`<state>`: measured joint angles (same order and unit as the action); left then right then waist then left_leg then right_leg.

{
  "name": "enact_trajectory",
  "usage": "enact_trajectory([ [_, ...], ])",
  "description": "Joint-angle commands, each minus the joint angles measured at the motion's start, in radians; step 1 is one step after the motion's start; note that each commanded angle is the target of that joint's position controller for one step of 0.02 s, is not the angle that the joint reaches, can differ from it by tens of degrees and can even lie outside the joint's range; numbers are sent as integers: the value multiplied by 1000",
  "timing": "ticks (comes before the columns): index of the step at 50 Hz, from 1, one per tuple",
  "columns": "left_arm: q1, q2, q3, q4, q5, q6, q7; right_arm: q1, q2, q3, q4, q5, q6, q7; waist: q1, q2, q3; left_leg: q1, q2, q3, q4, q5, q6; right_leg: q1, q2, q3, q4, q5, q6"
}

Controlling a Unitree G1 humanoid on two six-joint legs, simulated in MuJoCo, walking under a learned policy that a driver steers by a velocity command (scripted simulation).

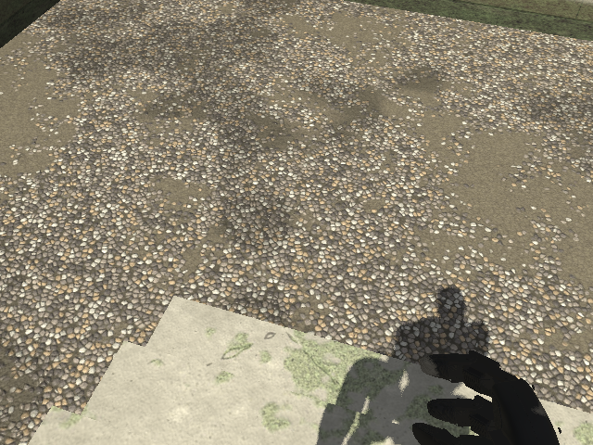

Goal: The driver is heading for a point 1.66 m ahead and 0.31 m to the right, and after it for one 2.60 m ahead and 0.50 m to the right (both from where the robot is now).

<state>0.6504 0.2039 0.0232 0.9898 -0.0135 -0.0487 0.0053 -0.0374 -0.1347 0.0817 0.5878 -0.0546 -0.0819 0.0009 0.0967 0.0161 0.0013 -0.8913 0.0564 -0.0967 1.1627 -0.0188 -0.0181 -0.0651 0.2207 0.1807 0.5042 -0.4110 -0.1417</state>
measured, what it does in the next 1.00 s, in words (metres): goes down, turning right: left foot 0.17 m lower, then right foot 0.17 m lower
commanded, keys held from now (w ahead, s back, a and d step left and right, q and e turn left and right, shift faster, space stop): w+shift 0.62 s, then w+e+shift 0.38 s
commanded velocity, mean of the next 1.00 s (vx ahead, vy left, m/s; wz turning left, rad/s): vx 1.00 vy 0.00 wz -0.33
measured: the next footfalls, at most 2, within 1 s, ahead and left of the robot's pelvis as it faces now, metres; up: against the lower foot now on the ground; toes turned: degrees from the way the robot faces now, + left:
left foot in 0.20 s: +0.37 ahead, +0.14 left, -0.17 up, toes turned -6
right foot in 0.60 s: +0.65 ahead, -0.02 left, -0.34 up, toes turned -10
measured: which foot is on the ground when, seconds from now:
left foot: up 0.00-0.18, down 0.20-0.60, up 0.62-0.94, down 0.96-1.00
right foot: down 0.00-0.20, up 0.22-0.58, down 0.60-0.94, up 0.96-1.00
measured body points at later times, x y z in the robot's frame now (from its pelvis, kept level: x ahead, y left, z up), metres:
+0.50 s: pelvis +0.46 +0.06 -0.22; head +0.47 +0.06 +0.23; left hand +0.66 +0.29 -0.33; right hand +0.27 -0.17 -0.34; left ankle +0.33 +0.15 -0.89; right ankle +0.61 -0.08 -0.90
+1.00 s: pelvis +0.91 +0.03 -0.49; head +0.89 +0.04 -0.04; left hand +0.94 +0.31 -0.63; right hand +0.94 -0.25 -0.60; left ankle +0.94 +0.15 -1.22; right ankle +0.69 -0.03 -0.96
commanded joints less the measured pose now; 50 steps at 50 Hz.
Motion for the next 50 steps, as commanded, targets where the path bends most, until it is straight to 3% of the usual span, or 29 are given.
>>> enact_trajectory([
  [1, -191, 181, 47, -129, -45, -55, -1, 241, -242, -94, 72, 20, 25, 13, -137, -64, 3, 610, 26, 20, -254, 592, 43, -477, -142, 113, -45, 473, -75],
  [2, -164, 140, 39, -111, -63, -57, 14, 171, -208, -81, 47, 5, 6, 16, -91, -22, 3, 533, -5, 35, -488, 721, 71, -303, -136, 97, 31, 352, -48],
  [6, -18, 137, 37, -58, 27, -7, 39, -126, -94, -72, -8, 44, -36, 6, 139, -70, 146, 369, -28, 44, -885, 563, 28, 34, -160, 173, 231, 346, -48],
  [9, -70, 197, 49, -50, 62, 14, 40, 281, -173, -119, 108, 37, -36, -39, -52, -71, 7, 649, -12, 78, -915, 384, 68, 92, -186, 144, 709, 679, -87],
  [10, -103, 199, 50, -59, 31, 4, 43, 497, -217, -143, 178, 6, -41, -34, -154, 37, -43, 926, -2, 102, -898, 447, 76, -95, -154, 76, 970, 597, -58],
  [11, -110, 142, 48, -86, 7, 0, 39, 650, -268, -157, 222, -22, -35, -14, -176, 197, -138, 1360, 175, -51, -544, 660, 173, -544, -70, -8, 1436, -277, -8],
  [12, -29, 128, 32, -121, -19, -11, 59, 719, -280, -161, 212, -1, -12, 12, -182, 311, -357, 1711, 345, -283, -249, 876, 264, -877, -96, -26, 1620, -458, 30],
  [13, -99, 144, 18, -137, -7, -18, 61, 722, -320, -174, 215, 27, -12, 19, -249, 242, -451, 1720, 438, -551, -419, 354, 422, -1053, -123, 15, 1595, -330, 45],
  [14, -299, 193, 34, -154, 46, -7, 49, 650, -251, -169, 227, 44, 9, -1, -254, -33, -236, 1375, 330, -524, -689, -110, 368, -1028, -191, -41, 1342, -184, 53],
  [15, -305, 184, 41, -150, 63, 0, 27, 578, -296, -180, 252, 31, 1, -16, -190, 87, -96, 1128, 361, -617, -714, -99, 418, -987, -180, -42, 1315, -175, 62],
  [16, -310, 191, 50, -117, 100, 14, 21, 624, -226, -160, 295, 22, -18, -6, -166, -46, 21, 939, 319, -584, -617, -23, 386, -947, -236, 32, 1202, -159, 37],
  [18, -395, 85, 35, -137, 62, 39, -3, 570, -122, -122, 339, 28, -38, 0, -51, -64, 132, 439, 153, -264, -637, -134, 237, -716, -238, 47, 728, 142, 83],
  [20, -328, 100, 38, -115, 79, 36, -14, 475, -252, -152, 312, 28, -35, -10, -7, 95, 67, 250, 93, -151, -636, 60, 250, -399, -185, -140, 588, 396, 109],
  [23, -403, 41, 9, -117, 40, -13, -53, 409, -170, -133, 311, 88, -62, -18, 6, 3, 13, 86, -37, 15, -509, -316, 159, -56, -181, -217, 300, 1081, 83],
  [28, -462, 76, 4, -178, 50, 18, -2, 619, -187, -130, 402, 13, 6, -28, -129, 61, 90, 412, -2, 20, -146, 98, 171, -43, -115, -388, 132, 692, 41],
  [30, 2, 163, 45, -38, 56, 17, 15, 553, -264, -136, 416, 20, 25, -38, 133, -63, -30, 370, -31, 67, 520, 402, 148, 299, -196, -303, -75, 579, -42],
  [31, 41, 200, 60, -14, 49, 11, -1, 498, -191, -139, 413, 15, 35, -47, 131, -178, 40, 118, -208, 86, 1041, -638, 160, 365, -400, -13, -174, 814, -134],
  [32, 7, 176, 31, -30, 53, -5, -17, 583, -141, -123, 328, 63, 25, -66, -41, -121, -66, -123, -160, -53, 938, -737, 174, 583, -540, 100, 258, 1430, -86],
  [33, 41, 213, 54, -12, 32, -4, -18, 603, -195, -127, 352, 43, 13, -59, -14, -14, -130, -252, -88, -74, 745, -631, 188, 650, -577, 167, 169, 1014, -150],
  [34, -2, 233, 74, 0, 21, 0, -5, 553, -222, -134, 339, 1, 14, -53, -31, -16, -72, -334, -32, -44, 667, -601, 157, 531, -595, 300, 98, 555, -263],
  [36, -143, 89, 21, -17, 38, -31, -5, 331, -222, -149, 320, -34, 23, -33, -78, 15, 146, -328, 54, -70, 378, -469, 65, 96, -546, 427, 58, 268, -265],
  [37, -204, 95, 14, -38, 30, -36, 11, 221, -208, -147, 266, -1, 35, -11, -128, 86, 212, -72, 64, -17, 4, -311, -1, -263, -452, 316, -56, 202, -230],
  [39, -280, 195, 50, -51, 52, -49, 20, 342, -173, -142, 326, 1, 38, 11, -184, -42, 168, 473, -3, 94, -94, 69, -15, -649, -355, 170, -3, 305, -185],
  [41, -338, 94, 33, -48, -2, -83, 27, 356, -153, -136, 336, 30, 4, 33, -218, -5, 115, 691, 4, 57, -394, 635, 6, -751, -207, 46, 130, -8, -96],
  [44, -250, 131, 47, -21, 24, -53, 16, 220, -124, -118, 266, 36, 18, 29, -98, -135, 124, 840, -68, 139, -525, 459, 5, -673, -187, 29, 258, 71, -64],
  [47, -398, 189, 59, -42, 55, -30, 7, 898, -243, -185, 458, 19, 32, -13, -480, 0, -118, 1318, -29, 134, -570, 299, 37, -648, -177, -16, 1066, 532, -25],
  [48, -372, 108, 58, -48, 45, -13, 33, 775, -259, -183, 422, 3, 16, 10, -421, 163, 64, 1144, 148, -56, -899, 277, 119, -694, -21, -85, 1569, -224, -31],
  [49, -254, 29, 32, -122, 0, -15, 52, 655, -259, -157, 395, -21, -3, 25, -187, 238, 23, 1304, 279, -124, -393, 1001, 45, -974, -114, -67, 1668, -313, -30],
  [50, -203, 60, 36, -93, 0, -20, 55, 636, -212, -151, 364, -8, -16, 37, -175, 112, -76, 1373, 345, -189, -447, 761, 66, -1072, -205, -35, 1388, -161, -48],
])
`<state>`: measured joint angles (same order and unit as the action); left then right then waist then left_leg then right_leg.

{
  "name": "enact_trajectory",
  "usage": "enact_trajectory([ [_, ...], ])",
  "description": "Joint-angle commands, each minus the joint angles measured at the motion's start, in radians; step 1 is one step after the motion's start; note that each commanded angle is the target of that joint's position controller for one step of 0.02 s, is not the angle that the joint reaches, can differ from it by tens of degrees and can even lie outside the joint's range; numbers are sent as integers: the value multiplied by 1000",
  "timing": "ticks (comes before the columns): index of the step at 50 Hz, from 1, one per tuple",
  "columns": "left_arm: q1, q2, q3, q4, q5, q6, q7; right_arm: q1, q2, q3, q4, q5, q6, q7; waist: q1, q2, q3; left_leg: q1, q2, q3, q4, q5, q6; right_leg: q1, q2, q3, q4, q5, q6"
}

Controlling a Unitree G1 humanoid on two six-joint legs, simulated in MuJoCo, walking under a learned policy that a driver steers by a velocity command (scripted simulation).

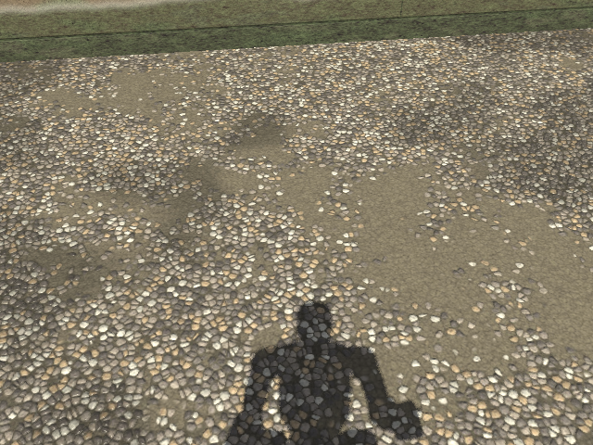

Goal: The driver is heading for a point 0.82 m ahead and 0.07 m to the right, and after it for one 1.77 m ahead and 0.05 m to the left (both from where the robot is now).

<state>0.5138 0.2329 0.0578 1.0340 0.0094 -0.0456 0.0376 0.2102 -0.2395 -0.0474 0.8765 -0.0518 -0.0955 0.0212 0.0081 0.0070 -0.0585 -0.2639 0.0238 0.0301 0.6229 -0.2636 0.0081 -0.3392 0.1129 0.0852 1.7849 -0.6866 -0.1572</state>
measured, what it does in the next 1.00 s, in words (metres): goes down: right foot 0.16 m lower, then left foot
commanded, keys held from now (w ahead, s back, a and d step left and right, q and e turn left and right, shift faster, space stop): w+e+shift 0.24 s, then w+shift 0.10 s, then w+q+shift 0.30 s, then q+shift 0.36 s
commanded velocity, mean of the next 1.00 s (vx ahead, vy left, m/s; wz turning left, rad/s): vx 0.82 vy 0.00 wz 0.02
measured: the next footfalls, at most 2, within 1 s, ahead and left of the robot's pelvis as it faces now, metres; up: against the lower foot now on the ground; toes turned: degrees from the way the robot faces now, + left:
right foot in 0.32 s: +0.43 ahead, -0.08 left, -0.16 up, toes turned -24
left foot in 0.72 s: +0.87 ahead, -0.05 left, -0.16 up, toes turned -5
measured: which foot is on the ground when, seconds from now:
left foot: down 0.00-0.32, up 0.34-0.70, down 0.72-1.00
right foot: up 0.00-0.30, down 0.32-0.72, up 0.74-1.00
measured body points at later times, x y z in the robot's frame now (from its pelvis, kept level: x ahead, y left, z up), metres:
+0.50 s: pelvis +0.43 -0.05 -0.20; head +0.45 -0.05 +0.25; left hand +0.52 +0.19 -0.35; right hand +0.40 -0.29 -0.33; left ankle +0.47 +0.11 -0.79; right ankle +0.39 -0.06 -0.90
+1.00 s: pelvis +0.84 -0.10 -0.16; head +0.90 -0.08 +0.28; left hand +1.09 +0.16 -0.22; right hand +0.95 -0.37 -0.28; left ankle +0.83 -0.05 -0.90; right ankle +1.03 -0.27 -0.85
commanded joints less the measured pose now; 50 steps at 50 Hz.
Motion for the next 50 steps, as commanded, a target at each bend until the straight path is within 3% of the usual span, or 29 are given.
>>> enact_trajectory([
  [1, -109, 25, 6, -127, 17, -3, 19, 381, -93, -27, 87, 7, -2, 20, -78, 52, 30, 577, 388, -330, 47, 701, 90, -809, -132, 27, 119, 178, -23],
  [2, -161, 25, 7, -147, 47, 9, 1, 370, -71, -22, 91, 24, 10, 18, -64, 9, 73, 433, 346, -331, 22, 524, 94, -818, -165, -17, 151, 163, -22],
  [3, -280, 10, -2, -218, 53, 7, -23, 375, -107, -28, 105, 14, -24, 10, -61, 236, 107, 352, 452, -467, 2, 428, 151, -896, -235, 31, -8, 299, -3],
  [5, -459, 19, -3, -273, 31, 17, -74, 222, -32, 1, 98, 23, -42, -14, 6, 52, 359, -248, 332, -250, -166, 172, 81, -518, -237, 19, -589, 635, 70],
  [6, -428, -1, -6, -232, 36, 36, -88, 181, -75, -10, 95, 9, -29, -35, 15, 23, 304, -294, 265, -155, -222, 226, 62, -372, -177, -61, -577, 707, 89],
  [7, -325, 19, 4, -225, 56, 50, -99, 173, -178, -33, 80, 5, -43, -36, 59, 152, 267, -255, 352, -196, -115, 384, 84, -366, -186, -137, -470, 734, 69],
  [8, -410, 43, 10, -239, 34, 32, -107, 222, -30, -9, 132, 26, -62, -36, 42, 66, 318, -145, 261, -113, -31, 236, 26, -512, -229, -52, -688, 999, 30],
  [9, -475, 16, -6, -264, 22, 9, -119, 240, 8, 7, 138, 44, -83, -30, 34, 12, 308, -216, 206, 16, -49, 51, -8, -342, -198, -133, -929, 1245, 12],
  [12, -469, 43, -8, -196, -10, 7, -119, 206, -76, -6, 128, 31, -56, -42, 14, 69, 227, -118, 158, 156, 22, 282, -9, 7, -109, -290, -1092, 1249, 8],
  [13, -468, 61, -6, -193, 16, 8, -104, 294, -74, 2, 152, 34, -30, -49, -5, 45, 217, -8, 153, 174, 160, 463, 9, 25, -78, -323, -1148, 1154, -8],
  [15, -206, 100, 14, -116, 39, 10, -70, 385, -80, 3, 208, -3, 15, -66, 107, 46, 98, 41, 202, 128, 614, 716, 60, 306, -84, -279, -1218, 989, -51],
  [16, -10, 137, 45, -49, 22, 21, -64, 279, -102, -14, 201, -5, 22, -66, 252, -62, 10, -74, 104, 174, 1018, 425, 43, 558, -129, -164, -1348, 1061, -106],
  [17, 62, 218, 64, -22, 20, 25, -64, 154, -107, -26, 151, -2, 21, -59, 289, -136, 70, -323, -45, 178, 1399, -385, 67, 642, -174, -102, -1367, 984, -153],
  [18, 43, 288, 59, -17, 38, 7, -57, 288, -30, -1, 53, 43, 5, -61, 100, -235, -89, -630, 30, -13, 1389, -471, 85, 980, -387, 114, -1017, 1533, -174],
  [19, 77, 226, 50, -39, 27, 6, -60, 281, -85, 1, 51, 42, 1, -59, 144, -35, -175, -716, 78, -63, 1236, -384, 115, 1002, -441, 248, -1114, 1201, -199],
  [21, -80, 188, 45, -60, 53, -3, -20, 146, -82, -6, 14, 19, 0, -45, 69, 4, -16, -790, 78, -95, 1068, -165, 91, 657, -521, 476, -1433, 334, -232],
  [22, -131, 138, 18, -72, 39, -28, -12, 137, -77, -9, 27, -2, 24, -34, 11, 121, 64, -658, 94, -126, 934, -104, 55, 400, -515, 410, -1474, 420, -215],
  [25, -209, 106, 2, -82, 29, -79, -17, 96, -7, 3, 15, 15, 75, -10, -88, 87, 229, -406, 146, -164, 678, 2, -10, -104, -437, 202, -1560, 491, -132],
  [27, -227, 92, -2, -80, 13, -101, -22, 13, 16, 10, -22, 21, 65, 6, -92, -12, 248, -380, 148, -115, 473, 190, 24, -105, -342, 18, -1576, 666, -57],
  [32, -111, 120, -3, -56, -12, -105, -24, -157, -7, 11, -69, 50, 34, 28, -15, 0, 218, -242, -1, 132, 108, 359, 149, 228, -264, -244, -1591, 1361, 53],
  [34, -112, 182, 9, -77, -2, -86, 3, 26, -39, -6, -26, 32, 31, 31, -93, -78, 77, -88, -128, 206, 96, 245, 170, 352, -277, -297, -1245, 1880, 101],
  [36, -229, 203, 22, -110, -7, -63, 6, 360, -119, -48, 63, 17, 33, 22, -287, -70, -36, 272, -90, 70, -94, 403, 253, 201, -254, -297, -675, 1488, 146],
  [37, -260, 95, 6, -159, 7, -67, -18, 351, -180, -68, 84, 31, 48, 10, -210, 174, -44, 496, 58, -121, 3, 805, 307, -135, -46, -285, -246, 187, 163],
  [38, -188, 64, -12, -257, -28, -66, -15, 328, -285, -84, 54, 13, 54, 9, -123, 253, -247, 729, 272, -551, -28, 1030, 498, -402, -18, -103, -26, 83, 175],
  [39, -314, 99, -20, -297, -40, -98, -31, 237, -163, -58, -33, 46, 29, 23, -180, 181, -314, 746, 270, -693, -176, 644, 473, -468, -30, 73, -85, 98, 163],
  [40, -372, 108, -12, -336, -57, -109, -34, 157, -144, -53, -53, 64, 15, 23, -117, 66, -143, 586, 238, -649, -255, 455, 422, -527, -63, 61, -216, 157, 145],
  [42, -343, 119, 1, -315, -26, -94, -28, -12, -144, -49, -114, 80, 4, 12, 20, -102, 29, 190, 173, -512, -314, 554, 365, -381, -114, 29, -387, 250, 161],
  [46, -432, 87, 0, -376, -1, -59, 2, -48, -187, -63, -169, 82, 23, -31, 38, -41, 52, -105, -17, -287, -281, 810, 258, -174, -72, -54, -916, 398, 233],
  [50, -524, 77, -3, -428, -28, -42, -2, 22, -195, -81, -183, 104, 99, -72, -24, 71, -97, -98, -86, -319, -159, 609, 97, 1, 29, -59, -1235, 704, 253],
])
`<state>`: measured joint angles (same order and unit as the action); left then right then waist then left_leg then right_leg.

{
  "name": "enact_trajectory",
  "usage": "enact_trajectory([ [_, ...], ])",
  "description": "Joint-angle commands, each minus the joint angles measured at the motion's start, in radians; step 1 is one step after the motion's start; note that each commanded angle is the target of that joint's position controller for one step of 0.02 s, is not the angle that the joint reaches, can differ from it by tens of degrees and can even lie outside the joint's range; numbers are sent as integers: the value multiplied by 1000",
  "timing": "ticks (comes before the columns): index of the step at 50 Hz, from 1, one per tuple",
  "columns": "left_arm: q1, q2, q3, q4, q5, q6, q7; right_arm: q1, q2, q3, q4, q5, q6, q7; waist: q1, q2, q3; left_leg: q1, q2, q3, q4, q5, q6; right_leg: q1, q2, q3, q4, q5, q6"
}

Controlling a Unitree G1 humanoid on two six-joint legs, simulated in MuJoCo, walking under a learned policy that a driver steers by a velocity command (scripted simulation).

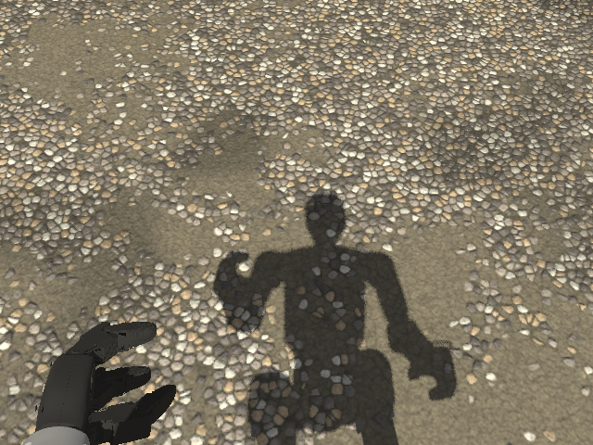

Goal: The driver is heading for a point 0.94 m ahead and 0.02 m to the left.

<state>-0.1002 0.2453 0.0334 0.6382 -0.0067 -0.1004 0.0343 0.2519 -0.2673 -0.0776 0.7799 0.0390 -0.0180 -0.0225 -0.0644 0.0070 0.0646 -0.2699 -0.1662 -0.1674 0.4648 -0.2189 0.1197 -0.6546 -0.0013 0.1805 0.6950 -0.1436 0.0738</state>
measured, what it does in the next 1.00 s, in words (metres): walks ahead: right foot, then left foot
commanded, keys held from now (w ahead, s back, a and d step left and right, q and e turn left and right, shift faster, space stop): q+shift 0.14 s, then shift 0.28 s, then e+shift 0.38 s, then w+e+shift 0.10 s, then w+shift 0.06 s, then w+q+shift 0.04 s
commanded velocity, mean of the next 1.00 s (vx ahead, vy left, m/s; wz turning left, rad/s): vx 0.12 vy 0.00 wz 0.01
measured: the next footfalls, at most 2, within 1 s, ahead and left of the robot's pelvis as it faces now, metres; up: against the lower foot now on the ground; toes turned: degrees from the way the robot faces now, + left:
right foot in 0.10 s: +0.28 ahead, -0.13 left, +0.00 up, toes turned +15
left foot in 0.48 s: +0.15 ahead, +0.10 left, +0.00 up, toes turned +13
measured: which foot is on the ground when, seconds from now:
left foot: down 0.00-0.10, up 0.12-0.46, down 0.48-0.90, up 0.92-1.00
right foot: up 0.00-0.08, down 0.10-0.48, up 0.50-0.88, down 0.90-1.00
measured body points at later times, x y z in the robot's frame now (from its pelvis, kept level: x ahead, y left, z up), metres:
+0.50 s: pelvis +0.13 -0.02 -0.01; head +0.16 -0.01 +0.44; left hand +0.16 +0.27 -0.13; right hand +0.39 -0.20 -0.10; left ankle +0.11 +0.09 -0.74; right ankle +0.24 -0.14 -0.74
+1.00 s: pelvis +0.17 -0.08 -0.01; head +0.18 -0.11 +0.44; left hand +0.29 +0.20 -0.10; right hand +0.29 -0.37 -0.12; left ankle +0.14 +0.08 -0.66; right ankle +0.11 -0.15 -0.74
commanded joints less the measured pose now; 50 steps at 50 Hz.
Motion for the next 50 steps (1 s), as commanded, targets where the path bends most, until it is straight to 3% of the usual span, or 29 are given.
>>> enact_trajectory([
  [1, 73, 77, 26, -44, -13, 15, -3, -20, -150, -48, -98, 11, 30, -32, 45, 90, -216, -82, 98, -163, 19, 456, -32, 330, 143, -132, -189, 189, 20],
  [4, 173, 120, 49, -22, 4, 4, -10, -110, -95, -38, -163, -6, 31, -29, 120, 124, -208, -56, 62, -210, 207, 275, -67, 460, 69, -80, -372, 363, -21],
  [5, 304, 140, 54, 6, 30, 1, -1, -109, -39, -19, -192, -19, 29, -22, 152, 57, -326, -157, 28, -148, 459, 26, -106, 714, -115, 54, -333, 531, -104],
  [6, 329, 158, 47, -20, 54, 13, 6, 5, 37, 7, -200, -48, 22, -18, 97, -153, -420, -359, -73, -57, 705, -567, -139, 928, -345, 291, -207, 1053, -235],
  [7, 292, 208, 61, -16, 48, 18, 1, 192, -77, -3, -222, -12, 17, 19, -19, -354, -575, -435, 34, -63, 957, -525, -159, 985, -597, 603, -230, 797, -438],
  [8, 186, 134, 56, -74, 42, 22, 10, 124, -182, -30, -179, -5, 29, 23, 32, -219, -496, -476, 108, -23, 1027, -407, -189, 884, -487, 506, -267, 530, -437],
  [9, 177, 74, 35, -83, 38, 37, 17, 0, -214, -38, -189, -13, 45, 16, 80, -108, -377, -496, 128, 19, 1029, -317, -202, 766, -373, 316, -272, 390, -369],
  [10, 184, 77, 25, -81, 37, 53, 19, -56, -189, -34, -199, -21, 62, 2, 88, -39, -315, -460, 137, 42, 1021, -276, -209, 648, -302, 242, -299, 342, -329],
  [12, 183, 121, 33, -55, 36, 71, 21, -90, -114, -7, -230, -21, 66, -2, 62, -38, -201, -378, 146, 68, 878, -253, -195, 459, -223, 125, -343, 388, -303],
  [14, 198, 138, 41, -35, 33, 79, 15, -74, -56, 16, -230, -17, 49, -4, 48, -80, -228, -314, 134, 116, 712, -260, -192, 456, -200, 56, -353, 521, -313],
  [16, 190, 151, 48, -30, 23, 88, 9, -70, -56, 23, -218, -25, 40, -3, 46, -116, -280, -218, 147, 128, 570, -214, -189, 455, -212, 19, -353, 560, -328],
  [22, 248, 151, 48, 19, -6, 101, -7, -72, -64, 23, -186, -38, 50, 17, 52, -189, -227, 40, 140, 171, 79, 9, -121, 358, -200, 3, -332, 158, -279],
  [23, 293, 110, 33, 38, -5, 101, -12, -64, -45, 26, -177, -46, 50, 20, 52, -175, -205, 132, 133, 174, -32, 40, -96, 291, -164, -4, -322, 41, -230],
  [24, 339, 73, 20, 52, 4, 94, -23, -40, -76, 22, -181, -63, 51, 18, 56, -110, -206, 259, 230, 77, -66, 47, -59, 183, -119, -28, -272, -149, -148],
  [25, 346, 49, 14, 18, 14, 83, -38, -52, -184, -2, -195, -86, 57, 10, 83, 138, -200, 262, 463, -120, -78, 168, 42, 63, 0, -140, -89, -335, -75],
  [26, 258, 125, 41, -15, -1, 80, -29, -45, -208, -23, -183, -102, 52, 8, 21, 225, -166, 69, 563, -191, -165, 114, 152, 59, 8, -154, 87, -421, -46],
  [27, 241, 191, 68, -14, -17, 88, -19, -78, -200, -23, -191, -101, 37, 3, 26, 186, -104, 25, 540, -171, -183, 124, 165, 39, 5, -132, 278, -415, -33],
  [28, 288, 192, 80, 9, -25, 104, -8, -131, -167, -16, -192, -86, 24, -2, 60, 173, -86, 24, 506, -110, -176, 180, 136, -5, 8, -120, 399, -389, -24],
  [31, 379, 162, 88, 39, -13, 145, 15, -208, -79, 7, -204, -59, 10, -22, 101, 143, -97, 46, 462, 40, -145, 316, 88, -32, -8, -119, 597, -282, 19],
  [34, 304, 109, 69, -19, -17, 152, 1, -171, -74, 1, -187, -55, 18, -40, 66, 127, -112, 144, 457, 111, -131, 283, 80, -71, -52, -156, 454, -189, 39],
  [37, 251, 66, 46, -74, -13, 149, -36, -138, -127, -24, -172, -52, 29, -47, 34, 155, -153, 176, 488, 159, -99, 336, 85, 35, -76, -199, 248, -222, 23],
  [40, 270, 106, 58, -93, -16, 151, -62, -126, -172, -47, -159, -38, 29, -34, 37, 173, -164, 166, 525, 185, -72, 386, 78, 151, -57, -260, 110, -241, -21],
  [42, 293, 114, 65, -88, -25, 158, -70, -109, -193, -59, -149, -18, 17, -16, 43, 160, -180, 122, 550, 181, -115, -8, 45, 246, -51, -293, 34, -237, -72],
  [44, 430, 129, 85, -17, -32, 153, -69, -145, -167, -54, -140, -7, 6, -1, 118, 117, -158, -54, 506, 238, -66, -403, -19, 477, 1, -345, -79, -226, -140],
  [45, 570, 163, 106, 48, -38, 146, -59, -169, -114, -41, -142, -23, 4, 6, 172, 7, -142, -190, 435, 315, 130, -466, -63, 635, 14, -299, -141, -298, -194],
  [46, 699, 265, 130, 72, -26, 124, -47, -244, -22, -13, -182, -43, -6, 16, 221, -306, -83, -535, 309, 394, 659, -457, -139, 785, -214, 125, -289, -475, -314],
  [47, 645, 310, 121, 6, -3, 72, -64, -339, -44, -13, -259, -14, -46, 22, 222, -336, -69, -820, 161, 163, 810, -396, -132, 803, -371, 652, -544, -756, -481],
  [48, 591, 234, 98, 2, 2, 45, -62, -405, -109, -24, -264, 17, -82, 39, 223, -201, -7, -901, 233, 98, 846, -279, -96, 801, -403, 598, -588, -740, -458],
  [50, 503, 157, 63, -11, -4, 30, -50, -275, -120, -27, -194, -12, -105, 49, 128, -103, -16, -844, 293, 102, 787, -59, -76, 747, -342, 361, -506, -511, -365],
])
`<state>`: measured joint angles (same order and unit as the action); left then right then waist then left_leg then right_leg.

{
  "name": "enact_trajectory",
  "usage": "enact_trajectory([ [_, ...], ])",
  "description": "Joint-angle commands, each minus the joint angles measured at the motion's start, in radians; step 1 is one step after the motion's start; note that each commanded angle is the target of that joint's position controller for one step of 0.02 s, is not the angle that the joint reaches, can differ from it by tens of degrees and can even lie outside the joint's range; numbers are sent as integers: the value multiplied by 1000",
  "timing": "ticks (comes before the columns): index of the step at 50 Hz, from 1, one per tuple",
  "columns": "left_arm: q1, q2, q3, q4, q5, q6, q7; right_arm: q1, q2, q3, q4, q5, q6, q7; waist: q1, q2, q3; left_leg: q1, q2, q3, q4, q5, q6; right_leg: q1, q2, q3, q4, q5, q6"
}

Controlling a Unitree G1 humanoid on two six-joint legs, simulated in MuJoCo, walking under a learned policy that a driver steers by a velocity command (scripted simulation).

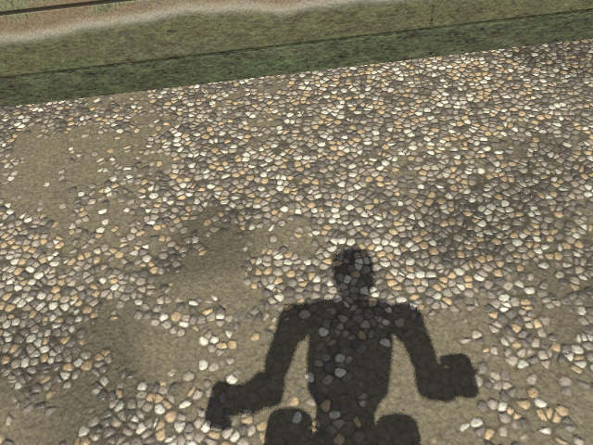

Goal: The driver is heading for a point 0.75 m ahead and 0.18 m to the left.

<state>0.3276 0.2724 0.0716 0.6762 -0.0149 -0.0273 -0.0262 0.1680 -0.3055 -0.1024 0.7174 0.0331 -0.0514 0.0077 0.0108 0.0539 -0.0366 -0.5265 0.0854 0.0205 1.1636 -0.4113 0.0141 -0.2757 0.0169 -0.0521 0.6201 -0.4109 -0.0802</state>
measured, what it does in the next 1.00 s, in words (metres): walks ahead, turning left: left foot, then right foot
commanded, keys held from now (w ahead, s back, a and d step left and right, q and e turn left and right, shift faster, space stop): w+q+shift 0.70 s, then w+shift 0.04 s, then shift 0.26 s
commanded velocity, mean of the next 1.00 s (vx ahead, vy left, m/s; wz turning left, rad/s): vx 0.79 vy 0.00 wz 0.54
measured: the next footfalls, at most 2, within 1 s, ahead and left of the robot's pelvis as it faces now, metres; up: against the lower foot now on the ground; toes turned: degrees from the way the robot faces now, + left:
left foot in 0.40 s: +0.40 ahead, +0.05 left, +0.00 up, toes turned +13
right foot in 0.82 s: +0.88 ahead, +0.06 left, +0.00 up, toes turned +32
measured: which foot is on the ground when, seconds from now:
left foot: up 0.00-0.38, down 0.40-0.80, up 0.82-1.00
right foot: down 0.00-0.40, up 0.42-0.80, down 0.82-1.00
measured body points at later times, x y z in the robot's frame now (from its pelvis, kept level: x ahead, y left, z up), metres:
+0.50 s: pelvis +0.33 +0.03 -0.02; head +0.35 +0.02 +0.43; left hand +0.38 +0.29 -0.13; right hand +0.46 -0.24 -0.14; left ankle +0.36 +0.05 -0.73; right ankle +0.18 -0.13 -0.58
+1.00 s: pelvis +0.75 +0.12 +0.01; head +0.79 +0.15 +0.46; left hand +0.66 +0.40 -0.10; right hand +1.05 -0.02 -0.09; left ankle +0.65 +0.18 -0.62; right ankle +0.85 +0.04 -0.73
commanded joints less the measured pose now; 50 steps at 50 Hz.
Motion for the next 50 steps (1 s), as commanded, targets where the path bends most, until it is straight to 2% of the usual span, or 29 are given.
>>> enact_trajectory([
  [1, 28, 114, 15, -53, 6, -41, 16, -146, -86, -6, -105, -22, -68, 21, 22, -149, 87, -524, 56, -79, 32, 215, 21, 309, -309, 479, -431, -169, -174],
  [2, 23, 146, 16, -39, 50, -33, 20, -59, -43, 19, -45, -141, -11, 47, 2, -143, 63, -354, 32, 5, 18, 280, 0, 216, -203, 315, -493, -39, -80],
  [4, 67, 133, 12, -8, 47, -46, 9, -45, -42, 18, -30, -98, 41, 65, 6, -148, 100, -301, 13, 28, 10, 326, -10, 177, -166, 187, -522, 107, -46],
  [6, 131, 118, 6, 17, 48, -55, 5, -98, -47, 19, -37, -55, 54, 67, 43, -128, 146, -349, -39, -31, -42, 346, -6, 212, -175, 112, -539, 185, -20],
  [7, 152, 121, 6, 28, 49, -59, 8, -125, -50, 18, -44, -48, 51, 66, 53, -124, 158, -373, -70, -64, -83, 358, -1, 246, -185, 78, -545, 210, -9],
  [11, 142, 96, -8, 63, 47, -75, 23, -165, -46, 30, -49, -65, 40, 76, 42, -125, 192, -358, -82, 14, -250, 432, 43, 321, -208, -37, -599, 358, 18],
  [14, 134, 91, -20, 102, 45, -81, 40, -181, -14, 56, -68, -64, 40, 83, 25, -129, 198, -240, -100, 131, -396, 391, 106, 379, -210, -145, -556, 843, 51],
  [16, 146, 140, -13, 125, 55, -76, 61, -132, -30, 59, -71, -53, 45, 70, -9, -187, 116, -100, -174, 210, -422, 315, 156, 467, -232, -175, -406, 1452, 74],
  [18, 97, 208, 7, 122, 78, -42, 83, 120, -93, 38, -12, -42, 44, 57, -142, -230, -27, 112, -237, 206, -423, 176, 202, 515, -264, -179, -49, 1737, 77],
  [19, 52, 241, 17, 104, 81, -29, 81, 321, -146, 13, 46, -41, 39, 47, -231, -214, -107, 328, -255, 150, -447, 72, 234, 409, -267, -162, 228, 1686, 61],
  [20, -16, 235, 17, 82, 61, -33, 70, 466, -199, -19, 79, -51, 35, 32, -323, -124, -135, 569, -190, -20, -569, 9, 292, 166, -181, -173, 626, 1313, 50],
  [21, -66, 46, -26, 6, 48, -62, 40, 356, -263, -39, 76, -47, 55, 20, -173, 214, -86, 802, 57, -566, -721, -173, 422, -394, 86, -81, 1023, 53, 104],
  [22, -117, 90, -37, -65, 49, -90, 29, 289, -272, -41, 43, -34, 52, 25, -157, 90, -125, 832, 132, -898, -867, -156, 502, -581, 81, 154, 1091, 27, 88],
  [24, -136, 107, -49, -75, 49, -120, 21, 299, -152, -16, 73, -47, 36, 7, -79, -133, 40, 596, 128, -764, -949, -61, 413, -546, -40, 187, 883, 98, 62],
  [25, -146, 98, -54, -79, 66, -107, 23, 259, -128, -7, 73, -53, 23, 0, -30, -163, 88, 465, 73, -654, -953, 7, 370, -488, -78, 179, 793, 84, 72],
  [26, -123, 93, -61, -71, 88, -82, 21, 220, -120, 4, 62, -55, 10, -8, 10, -156, 116, 374, 22, -574, -960, 54, 353, -447, -92, 166, 755, 69, 88],
  [28, -134, 84, -71, -86, 102, -40, 16, 206, -134, 9, 52, -41, -16, -4, 34, -123, 151, 228, -41, -477, -996, 102, 341, -411, -123, 118, 628, 48, 116],
  [32, -372, 52, -96, -182, 70, -36, -7, 240, -152, 1, 52, -30, -29, 0, -49, -54, 194, 112, -129, -370, -1036, 392, 275, -282, -107, 33, 205, 362, 148],
  [36, -423, 62, -94, -194, 52, -46, -3, 301, -189, -13, 78, -23, -27, -2, -113, -1, 100, 349, -87, -381, -952, 765, 216, -189, -36, 17, -27, 517, 106],
  [38, -343, 100, -76, -165, 63, -56, 13, 307, -205, -15, 92, -26, -32, -12, -84, -2, 28, 478, -78, -370, -801, 1077, 167, -66, 22, 6, -103, 476, 76],
  [39, -229, 143, -57, -134, 64, -65, 26, 300, -228, -19, 96, -35, -34, -15, -28, 14, -44, 524, -71, -375, -637, 1194, 133, 45, 41, 18, -118, 449, 62],
  [40, -51, 173, -40, -85, 62, -76, 41, 241, -240, -22, 86, -34, -39, -14, 81, 18, -115, 491, -91, -353, -423, 1161, 100, 218, 1, 34, -179, 532, 46],
  [41, 136, 223, -21, -37, 77, -86, 57, 200, -165, -4, 62, -33, -48, -14, 158, -5, -213, 334, -130, -317, -163, 875, 80, 465, -139, 124, -109, 553, 20],
  [42, 169, 300, 1, -22, 114, -89, 47, 364, 16, 37, 32, 20, -44, -25, 46, -388, -391, -29, -296, -186, 292, -190, 18, 829, -565, 601, -15, 1174, -174],
  [43, 162, 268, 15, -32, 69, -71, 28, 329, -114, 29, 38, -16, -27, -38, 91, -261, -525, -93, -241, -175, 381, -126, 34, 820, -518, 719, -50, 1097, -212],
  [44, 74, 145, -8, -69, 25, -88, 34, 203, -103, 42, -2, 4, -17, -25, 122, -293, -389, -154, -157, -240, 354, -100, -6, 754, -419, 555, -131, 924, -174],
  [45, 9, 117, -15, -45, 15, -93, 29, 112, -113, 44, -32, 7, -6, -20, 101, -197, -239, -181, -111, -186, 296, -59, -12, 599, -366, 433, -166, 888, -138],
  [47, -23, 107, -18, -14, 18, -103, 25, 31, -93, 44, -69, -5, 5, -9, 51, -93, -49, -166, -79, -155, 232, -60, -13, 341, -309, 338, -258, 938, -132],
  [50, -132, 107, -16, 8, 5, -106, 16, 78, -32, 63, -75, -9, 18, -7, -50, -103, 23, -59, -48, -130, -69, -12, -18, 101, -278, 217, -357, 908, -135],
])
